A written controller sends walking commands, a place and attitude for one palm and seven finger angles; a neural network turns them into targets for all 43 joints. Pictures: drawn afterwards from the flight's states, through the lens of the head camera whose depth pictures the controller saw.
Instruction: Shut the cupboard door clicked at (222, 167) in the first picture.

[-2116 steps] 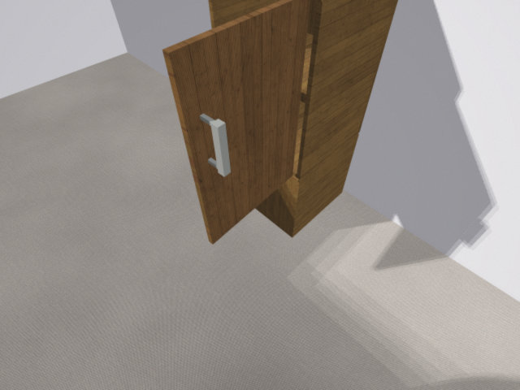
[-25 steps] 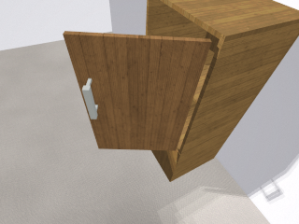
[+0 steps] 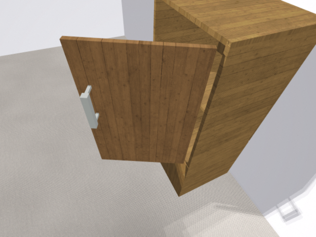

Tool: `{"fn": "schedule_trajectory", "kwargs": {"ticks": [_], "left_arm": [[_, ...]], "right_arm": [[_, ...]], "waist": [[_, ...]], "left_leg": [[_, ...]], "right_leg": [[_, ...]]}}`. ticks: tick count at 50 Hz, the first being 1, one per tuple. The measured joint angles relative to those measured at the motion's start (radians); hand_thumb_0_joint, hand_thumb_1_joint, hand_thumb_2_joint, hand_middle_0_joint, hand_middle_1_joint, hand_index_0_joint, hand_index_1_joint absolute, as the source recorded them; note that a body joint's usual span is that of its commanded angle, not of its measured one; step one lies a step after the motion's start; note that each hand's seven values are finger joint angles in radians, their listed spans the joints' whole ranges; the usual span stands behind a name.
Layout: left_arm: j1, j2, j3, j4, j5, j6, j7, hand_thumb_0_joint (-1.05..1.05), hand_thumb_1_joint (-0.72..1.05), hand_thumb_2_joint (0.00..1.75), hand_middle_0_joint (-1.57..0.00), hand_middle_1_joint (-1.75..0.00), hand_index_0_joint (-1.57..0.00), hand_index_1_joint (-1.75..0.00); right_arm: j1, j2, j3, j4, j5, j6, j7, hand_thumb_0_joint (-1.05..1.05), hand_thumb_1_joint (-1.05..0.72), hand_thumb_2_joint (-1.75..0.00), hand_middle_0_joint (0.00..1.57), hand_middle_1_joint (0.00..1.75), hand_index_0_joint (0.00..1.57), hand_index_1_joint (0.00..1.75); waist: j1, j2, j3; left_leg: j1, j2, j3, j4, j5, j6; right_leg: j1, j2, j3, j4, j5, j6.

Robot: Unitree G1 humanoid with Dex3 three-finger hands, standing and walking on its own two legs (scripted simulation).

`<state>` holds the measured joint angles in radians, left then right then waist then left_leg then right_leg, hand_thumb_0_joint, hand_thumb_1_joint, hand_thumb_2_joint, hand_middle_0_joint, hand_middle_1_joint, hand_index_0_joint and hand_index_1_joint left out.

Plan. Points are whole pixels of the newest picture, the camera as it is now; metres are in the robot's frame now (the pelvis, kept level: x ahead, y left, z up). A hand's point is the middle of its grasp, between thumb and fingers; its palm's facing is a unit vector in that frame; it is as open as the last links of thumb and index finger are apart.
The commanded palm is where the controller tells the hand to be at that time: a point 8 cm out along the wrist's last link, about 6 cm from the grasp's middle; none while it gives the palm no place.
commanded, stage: come to a stop and stand still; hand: left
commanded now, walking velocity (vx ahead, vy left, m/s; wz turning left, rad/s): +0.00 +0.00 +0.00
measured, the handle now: (91, 107) +0.47 +0.25 +0.03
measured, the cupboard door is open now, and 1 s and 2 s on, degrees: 62 62 62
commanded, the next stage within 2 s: look again from close up in 0.26 s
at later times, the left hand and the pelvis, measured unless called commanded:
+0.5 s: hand out of the picture -0.03 +0.15 -0.18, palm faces -0.01 -0.99 -0.17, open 7.4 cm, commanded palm none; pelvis +0.00 +0.00 -0.01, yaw -2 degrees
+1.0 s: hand out of the picture -0.05 +0.23 -0.19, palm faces +0.00 -0.98 -0.19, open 7.4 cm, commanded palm none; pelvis -0.03 +0.05 +0.00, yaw -1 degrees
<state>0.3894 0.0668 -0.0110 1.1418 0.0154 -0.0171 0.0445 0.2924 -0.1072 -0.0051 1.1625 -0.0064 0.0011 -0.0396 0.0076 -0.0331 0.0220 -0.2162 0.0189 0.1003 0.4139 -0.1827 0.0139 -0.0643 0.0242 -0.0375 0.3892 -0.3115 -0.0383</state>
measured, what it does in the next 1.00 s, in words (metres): shifts its weight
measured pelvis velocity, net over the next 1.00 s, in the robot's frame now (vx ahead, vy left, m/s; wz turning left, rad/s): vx -0.03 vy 0.05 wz -0.01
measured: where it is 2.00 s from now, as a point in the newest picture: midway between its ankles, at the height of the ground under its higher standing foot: outside the picture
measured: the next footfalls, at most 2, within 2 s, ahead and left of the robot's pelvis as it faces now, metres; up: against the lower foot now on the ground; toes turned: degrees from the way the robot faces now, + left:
right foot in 1.72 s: +0.09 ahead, -0.08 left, +0.00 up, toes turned +0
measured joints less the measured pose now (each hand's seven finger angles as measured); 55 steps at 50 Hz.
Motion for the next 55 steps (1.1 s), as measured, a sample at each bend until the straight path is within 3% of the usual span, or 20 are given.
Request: {"fn": "schedule_trajectory", "kwargs": {"ticks": [18,20,24,27,37,47,55], "left_arm": [[-0.021,0.038,0.006,-0.012,0.000,0.000,0.004,0.00,0.91,0.89,-0.20,-0.30,-0.20,-0.30],[-0.025,0.028,0.001,-0.018,0.010,-0.021,0.016,0.00,0.91,0.89,-0.20,-0.30,-0.20,-0.30],[-0.010,0.021,-0.006,-0.051,0.006,-0.039,0.020,0.00,0.91,0.89,-0.20,-0.30,-0.20,-0.30],[-0.012,0.047,0.000,-0.063,0.004,-0.019,0.018,0.00,0.91,0.89,-0.20,-0.30,-0.20,-0.30],[-0.070,0.097,0.004,-0.129,0.008,0.008,0.006,0.00,0.91,0.89,-0.20,-0.30,-0.20,-0.30],[-0.039,0.122,0.006,-0.127,0.010,0.021,-0.003,0.00,0.91,0.89,-0.20,-0.30,-0.20,-0.30],[0.033,0.114,0.010,-0.089,0.020,0.026,-0.014,0.00,0.91,0.89,-0.20,-0.30,-0.20,-0.30]], "right_arm": [[-0.013,-0.013,0.006,0.001,-0.002,0.005,-0.001,0.01,-0.93,-0.90,0.20,0.30,0.20,0.30],[-0.016,-0.031,0.009,-0.018,-0.003,0.009,0.004,0.02,-0.93,-0.90,0.20,0.30,0.20,0.30],[-0.031,-0.058,-0.003,-0.088,-0.002,-0.008,0.007,0.02,-0.93,-0.90,0.20,0.30,0.20,0.30],[-0.018,-0.051,-0.005,-0.111,-0.001,-0.018,0.008,0.01,-0.92,-0.90,0.20,0.30,0.20,0.30],[-0.005,-0.052,0.004,-0.128,-0.008,0.004,0.022,0.01,-0.93,-0.90,0.20,0.30,0.20,0.30],[0.004,-0.051,0.009,-0.129,-0.007,0.003,0.033,0.00,-0.91,-0.90,0.20,0.30,0.20,0.30],[0.008,-0.052,0.004,-0.106,-0.010,0.017,0.039,0.00,-0.90,-0.90,0.20,0.30,0.20,0.30]], "waist": [[-0.001,0.007,0.001],[0.002,0.032,0.004],[-0.020,0.054,0.027],[-0.033,0.028,0.008],[-0.016,0.016,-0.026],[-0.009,0.001,-0.023],[0.004,0.001,-0.044]], "left_leg": [[0.018,0.011,-0.005,-0.006,-0.008,-0.019],[-0.033,0.028,-0.018,0.072,-0.024,-0.018],[-0.057,0.017,-0.041,0.119,-0.041,0.007],[-0.051,-0.002,-0.036,0.130,-0.067,0.010],[-0.075,-0.034,-0.036,0.123,-0.037,0.046],[-0.086,-0.066,-0.026,0.052,0.019,0.074],[-0.085,-0.074,-0.026,0.055,-0.013,0.080]], "right_leg": [[0.022,0.013,-0.002,-0.014,-0.006,-0.016],[0.008,0.028,-0.003,-0.018,0.003,-0.011],[-0.031,0.037,0.017,0.051,0.002,-0.004],[-0.040,0.019,0.022,0.100,-0.046,-0.001],[-0.066,-0.012,0.016,0.107,-0.026,0.030],[-0.097,-0.043,0.022,0.082,0.006,0.046],[-0.099,-0.047,0.025,0.099,-0.066,0.016]]}}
